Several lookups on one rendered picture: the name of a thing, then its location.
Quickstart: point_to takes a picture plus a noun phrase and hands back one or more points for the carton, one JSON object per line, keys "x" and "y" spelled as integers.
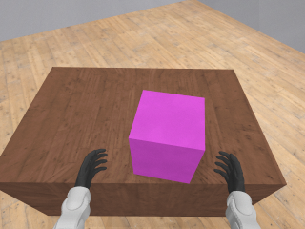
{"x": 167, "y": 138}

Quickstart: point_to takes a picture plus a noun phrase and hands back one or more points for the robot right hand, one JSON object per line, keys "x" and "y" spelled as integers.
{"x": 234, "y": 174}

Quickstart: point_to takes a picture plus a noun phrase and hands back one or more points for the left robot forearm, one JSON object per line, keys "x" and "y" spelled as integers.
{"x": 75, "y": 209}

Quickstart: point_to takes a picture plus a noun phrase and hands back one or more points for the right robot forearm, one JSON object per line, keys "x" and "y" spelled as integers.
{"x": 240, "y": 213}

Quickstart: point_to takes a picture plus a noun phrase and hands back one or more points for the robot left hand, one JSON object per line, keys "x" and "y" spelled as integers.
{"x": 87, "y": 170}

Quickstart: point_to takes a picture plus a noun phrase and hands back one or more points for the pedestal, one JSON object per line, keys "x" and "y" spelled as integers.
{"x": 81, "y": 109}

